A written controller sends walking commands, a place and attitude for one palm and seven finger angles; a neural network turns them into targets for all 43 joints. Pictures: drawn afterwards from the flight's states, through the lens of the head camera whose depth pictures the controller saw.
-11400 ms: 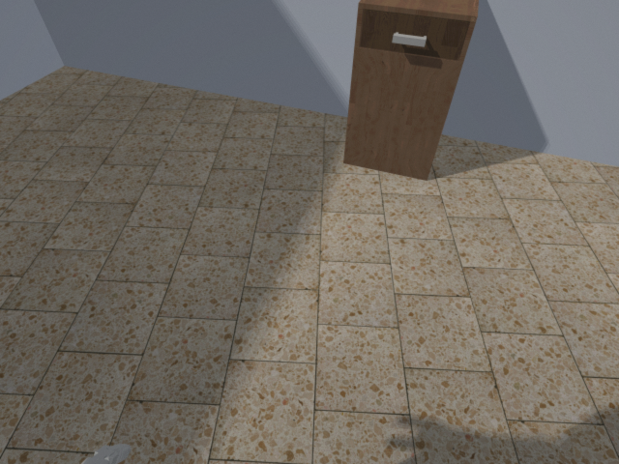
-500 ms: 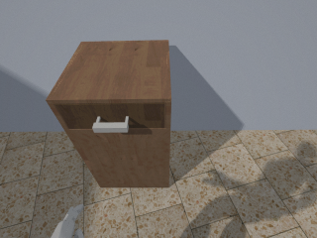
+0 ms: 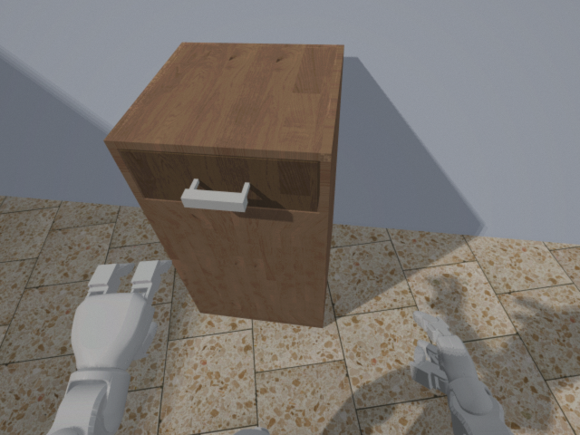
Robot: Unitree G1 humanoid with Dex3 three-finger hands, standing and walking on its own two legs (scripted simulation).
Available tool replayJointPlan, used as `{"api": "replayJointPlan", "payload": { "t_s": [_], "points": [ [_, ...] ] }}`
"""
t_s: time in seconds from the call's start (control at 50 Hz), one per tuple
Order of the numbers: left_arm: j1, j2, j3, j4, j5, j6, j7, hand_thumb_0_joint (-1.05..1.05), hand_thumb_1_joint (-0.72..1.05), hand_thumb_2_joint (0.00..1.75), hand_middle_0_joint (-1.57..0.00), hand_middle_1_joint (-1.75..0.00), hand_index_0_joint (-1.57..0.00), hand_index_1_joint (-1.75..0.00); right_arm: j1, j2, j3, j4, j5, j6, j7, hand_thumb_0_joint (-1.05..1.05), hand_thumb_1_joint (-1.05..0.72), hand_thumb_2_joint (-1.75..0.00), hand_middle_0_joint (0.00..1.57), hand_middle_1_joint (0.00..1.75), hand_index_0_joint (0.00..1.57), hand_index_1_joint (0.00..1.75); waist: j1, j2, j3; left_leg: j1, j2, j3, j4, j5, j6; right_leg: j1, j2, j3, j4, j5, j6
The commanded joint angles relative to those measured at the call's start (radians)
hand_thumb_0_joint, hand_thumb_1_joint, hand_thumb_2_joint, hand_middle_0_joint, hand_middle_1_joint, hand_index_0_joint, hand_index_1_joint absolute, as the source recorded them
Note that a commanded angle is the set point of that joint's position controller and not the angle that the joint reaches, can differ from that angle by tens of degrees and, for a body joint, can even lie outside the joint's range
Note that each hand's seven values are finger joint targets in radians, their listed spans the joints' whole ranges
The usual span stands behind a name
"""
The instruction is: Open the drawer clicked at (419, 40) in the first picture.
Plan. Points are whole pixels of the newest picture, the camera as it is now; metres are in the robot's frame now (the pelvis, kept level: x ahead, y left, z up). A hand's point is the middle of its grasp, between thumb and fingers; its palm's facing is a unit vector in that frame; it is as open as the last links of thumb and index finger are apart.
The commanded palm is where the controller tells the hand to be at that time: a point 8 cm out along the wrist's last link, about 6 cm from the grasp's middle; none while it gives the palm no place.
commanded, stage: raise the hand with hooked fingers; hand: left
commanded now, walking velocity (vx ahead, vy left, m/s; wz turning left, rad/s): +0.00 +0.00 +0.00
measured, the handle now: (217, 192) +0.55 +0.25 -0.03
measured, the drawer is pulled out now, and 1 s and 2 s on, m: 0.00 0.00 0.00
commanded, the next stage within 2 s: move the hooked fingers above the handle in 1.24 s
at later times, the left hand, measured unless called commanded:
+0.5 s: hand (155, 253) +0.32 +0.24 +0.08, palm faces +0.15 -0.09 -0.99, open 12.8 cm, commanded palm +0.29 +0.24 +0.13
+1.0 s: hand (130, 212) +0.35 +0.28 +0.12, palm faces +0.02 -0.09 -1.00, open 13.8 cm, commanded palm +0.32 +0.28 +0.18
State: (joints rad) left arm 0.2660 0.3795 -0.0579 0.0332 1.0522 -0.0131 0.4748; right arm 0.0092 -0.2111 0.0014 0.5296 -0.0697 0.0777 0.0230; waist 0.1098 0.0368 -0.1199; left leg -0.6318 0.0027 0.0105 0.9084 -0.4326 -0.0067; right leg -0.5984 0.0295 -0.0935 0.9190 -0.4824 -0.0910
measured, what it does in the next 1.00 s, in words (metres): shifts its weight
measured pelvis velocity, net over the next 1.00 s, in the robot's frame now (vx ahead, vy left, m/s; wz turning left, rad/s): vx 0.02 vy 0.07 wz -0.10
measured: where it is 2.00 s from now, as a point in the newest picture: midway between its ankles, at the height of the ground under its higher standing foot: outside the picture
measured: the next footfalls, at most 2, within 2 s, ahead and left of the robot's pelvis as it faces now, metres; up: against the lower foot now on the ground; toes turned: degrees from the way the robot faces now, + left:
none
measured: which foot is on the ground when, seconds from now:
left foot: down 0.00-1.00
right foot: down 0.00-1.00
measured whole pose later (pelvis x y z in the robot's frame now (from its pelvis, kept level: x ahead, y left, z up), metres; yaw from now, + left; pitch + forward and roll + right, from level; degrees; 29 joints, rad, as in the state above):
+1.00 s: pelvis +0.02 +0.07 +0.05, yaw -5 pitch +2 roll +0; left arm -0.13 0.45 -0.09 0.12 0.95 0.12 0.06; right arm 0.15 -0.21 0.02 0.60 0.01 0.12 -0.01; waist 0.07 0.07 -0.03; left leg -0.28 -0.09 -0.03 0.52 -0.28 0.07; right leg -0.26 0.01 0.03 0.51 -0.29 0.01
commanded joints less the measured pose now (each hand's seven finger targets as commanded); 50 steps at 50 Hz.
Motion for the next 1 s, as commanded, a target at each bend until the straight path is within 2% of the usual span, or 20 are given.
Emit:
{"api": "replayJointPlan", "payload": {
  "t_s": [0.0,0.06,0.08,0.12,0.16,0.2,0.24,0.28,0.34,0.42,0.44,0.5,0.54,0.58,0.62,0.68,0.82,0.9,0.92,0.98],
  "points": [
    [-0.062,0.119,0.053,-0.078,-0.058,0.091,-0.083,0.00,0.11,0.56,-0.26,-0.81,-0.26,-0.81,-0.036,-0.113,-0.024,-0.128,0.035,-0.013,-0.035,0.00,-0.90,-0.90,0.20,0.30,0.20,0.30,-0.062,-0.184,-0.145,0.092,-0.064,-0.005,-0.165,0.231,0.047,0.248,-0.034,0.292,-0.315,0.422,0.070],
    [-0.009,0.190,0.110,-0.073,-0.082,0.115,-0.157,0.00,0.04,0.53,-0.26,-0.86,-0.26,-0.86,-0.040,-0.112,-0.001,-0.131,0.048,-0.013,-0.048,0.00,-0.90,-0.90,0.20,0.30,0.20,0.30,-0.022,-0.212,-0.174,0.081,-0.066,0.004,-0.224,0.270,0.036,0.411,-0.059,0.308,-0.292,0.643,0.094],
    [0.005,0.221,0.145,-0.088,-0.078,0.104,-0.168,0.00,0.01,0.52,-0.26,-0.87,-0.26,-0.87,-0.040,-0.116,0.002,-0.128,0.045,-0.017,-0.048,0.00,-0.90,-0.90,0.20,0.30,0.20,0.30,-0.008,-0.181,-0.190,0.091,-0.067,0.002,-0.233,0.277,0.034,0.439,-0.059,0.317,-0.283,0.674,0.090],
    [-0.011,0.211,0.145,-0.152,-0.074,0.068,-0.176,0.00,-0.03,0.50,-0.27,-0.90,-0.27,-0.90,-0.037,-0.109,-0.001,-0.121,0.040,-0.024,-0.049,0.00,-0.90,-0.90,0.20,0.30,0.20,0.30,-0.004,-0.120,-0.185,0.114,-0.068,-0.006,-0.256,0.289,0.036,0.444,-0.063,0.300,-0.282,0.708,0.086],
    [-0.076,0.203,0.149,-0.229,-0.065,0.023,-0.161,0.00,-0.08,0.48,-0.27,-0.93,-0.27,-0.93,-0.034,-0.106,-0.014,-0.109,0.030,-0.033,-0.048,0.00,-0.90,-0.90,0.20,0.30,0.20,0.30,-0.015,-0.059,-0.179,0.133,-0.072,-0.019,-0.256,0.292,0.040,0.421,-0.064,0.301,-0.296,0.678,0.079],
    [-0.115,0.196,0.164,-0.290,-0.066,-0.019,-0.118,0.00,-0.13,0.46,-0.27,-0.96,-0.27,-0.96,-0.027,-0.103,-0.027,-0.111,0.022,-0.050,-0.051,0.00,-0.90,-0.90,0.20,0.30,0.20,0.30,-0.025,-0.045,-0.183,0.138,-0.079,-0.028,-0.245,0.284,0.045,0.399,-0.064,0.299,-0.303,0.626,0.076],
    [-0.114,0.203,0.198,-0.301,-0.058,-0.055,-0.068,0.00,-0.17,0.44,-0.28,-0.99,-0.28,-0.99,-0.011,-0.106,-0.046,-0.095,0.016,-0.067,-0.048,0.00,-0.90,-0.90,0.20,0.30,0.20,0.30,-0.028,-0.025,-0.234,0.171,-0.082,-0.033,-0.235,0.318,0.048,0.378,-0.052,0.275,-0.282,0.639,0.067],
    [-0.103,0.207,0.220,-0.275,-0.050,-0.044,-0.020,0.00,-0.22,0.42,-0.28,-1.02,-0.28,-1.02,-0.006,-0.112,-0.060,-0.087,0.018,-0.068,-0.042,0.00,-0.90,-0.90,0.20,0.30,0.20,0.30,-0.029,-0.038,-0.249,0.181,-0.084,-0.030,-0.232,0.341,0.048,0.363,-0.043,0.255,-0.269,0.651,0.061],
    [-0.134,0.174,0.190,-0.195,-0.055,0.026,0.002,0.00,-0.29,0.39,-0.29,-1.07,-0.29,-1.07,0.001,-0.127,-0.079,-0.070,0.037,-0.057,-0.032,0.00,-0.90,-0.90,0.20,0.30,0.20,0.30,-0.045,-0.075,-0.231,0.179,-0.083,-0.010,-0.240,0.341,0.045,0.351,-0.042,0.233,-0.274,0.672,0.066],
    [-0.229,0.158,0.107,-0.186,-0.078,0.153,-0.065,0.00,-0.38,0.35,-0.29,-1.12,-0.29,-1.12,-0.026,-0.141,-0.081,-0.069,0.067,-0.035,-0.035,0.00,-0.90,-0.90,0.20,0.30,0.20,0.30,-0.046,-0.071,-0.213,0.248,-0.072,0.003,-0.290,0.383,0.047,0.370,-0.029,0.190,-0.302,0.616,0.062],
    [-0.263,0.156,0.082,-0.201,-0.082,0.176,-0.091,0.00,-0.41,0.34,-0.29,-1.14,-0.29,-1.14,-0.034,-0.144,-0.078,-0.075,0.071,-0.030,-0.041,0.00,-0.90,-0.90,0.20,0.30,0.20,0.30,-0.048,-0.049,-0.207,0.275,-0.068,0.002,-0.304,0.396,0.049,0.370,-0.028,0.178,-0.312,0.595,0.061],
    [-0.359,0.165,0.046,-0.211,-0.090,0.206,-0.169,0.00,-0.48,0.31,-0.30,-1.18,-0.30,-1.18,-0.041,-0.140,-0.063,-0.081,0.079,-0.021,-0.057,0.00,-0.90,-0.90,0.20,0.30,0.20,0.30,-0.057,-0.055,-0.162,0.331,-0.054,-0.008,-0.341,0.396,0.053,0.352,-0.023,0.150,-0.345,0.505,0.062],
    [-0.410,0.188,0.046,-0.209,-0.074,0.201,-0.207,0.00,-0.50,0.30,-0.30,-1.20,-0.30,-1.20,-0.042,-0.136,-0.052,-0.083,0.075,-0.015,-0.063,0.00,-0.90,-0.90,0.20,0.30,0.20,0.30,-0.053,-0.031,-0.130,0.367,-0.046,-0.015,-0.364,0.402,0.051,0.332,-0.019,0.128,-0.361,0.451,0.057],
    [-0.460,0.225,0.075,-0.210,-0.062,0.185,-0.231,0.00,-0.50,0.30,-0.30,-1.20,-0.30,-1.20,-0.030,-0.133,-0.045,-0.083,0.070,-0.010,-0.068,0.00,-0.90,-0.90,0.20,0.30,0.20,0.30,-0.045,-0.039,-0.143,0.394,-0.043,-0.020,-0.377,0.426,0.050,0.350,-0.013,0.122,-0.371,0.442,0.052],
    [-0.509,0.229,0.077,-0.187,-0.047,0.176,-0.243,0.00,-0.50,0.30,-0.30,-1.20,-0.30,-1.20,-0.028,-0.122,-0.035,-0.077,0.070,-0.005,-0.066,0.00,-0.90,-0.90,0.20,0.30,0.20,0.30,-0.041,0.010,-0.124,0.416,-0.039,-0.029,-0.393,0.429,0.041,0.338,-0.009,0.110,-0.378,0.415,0.044],
    [-0.577,0.232,0.079,-0.135,-0.051,0.175,-0.265,0.00,-0.50,0.30,-0.30,-1.20,-0.30,-1.20,-0.020,-0.118,-0.027,-0.073,0.077,0.004,-0.064,0.00,-0.90,-0.90,0.20,0.30,0.20,0.30,-0.044,0.024,-0.089,0.426,-0.032,-0.043,-0.421,0.431,0.030,0.334,-0.001,0.094,-0.398,0.378,0.036],
    [-0.739,0.249,0.053,-0.103,-0.074,0.164,-0.341,0.00,-0.50,0.30,-0.30,-1.20,-0.30,-1.20,0.001,-0.125,-0.023,-0.068,0.081,0.006,-0.065,0.00,-0.90,-0.90,0.20,0.30,0.20,0.30,-0.057,0.025,-0.132,0.486,-0.022,-0.065,-0.450,0.477,0.019,0.367,0.002,0.081,-0.429,0.380,0.035],
    [-0.614,0.201,0.029,-0.066,-0.096,0.136,-0.392,0.00,-0.50,0.30,-0.30,-1.20,-0.30,-1.20,0.028,-0.130,-0.028,-0.076,0.081,0.005,-0.050,0.00,-0.90,-0.90,0.20,0.30,0.20,0.30,-0.048,0.000,-0.122,0.490,-0.014,-0.074,-0.453,0.537,0.014,0.370,0.002,0.072,-0.439,0.390,0.038],
    [-0.602,0.209,0.037,-0.072,-0.100,0.124,-0.400,0.00,-0.50,0.30,-0.30,-1.20,-0.30,-1.20,0.032,-0.133,-0.029,-0.075,0.080,0.007,-0.046,0.00,-0.90,-0.90,0.20,0.30,0.20,0.30,-0.048,-0.004,-0.104,0.481,-0.010,-0.078,-0.457,0.546,0.011,0.365,0.003,0.069,-0.441,0.389,0.037],
    [-0.602,0.246,0.079,-0.130,-0.098,0.081,-0.395,0.00,-0.50,0.30,-0.30,-1.20,-0.30,-1.20,0.036,-0.139,-0.035,-0.081,0.073,0.003,-0.040,0.00,-0.90,-0.90,0.20,0.30,0.20,0.30,-0.036,0.000,-0.132,0.486,-0.008,-0.085,-0.461,0.555,0.009,0.377,0.004,0.072,-0.443,0.383,0.037]
  ]
}}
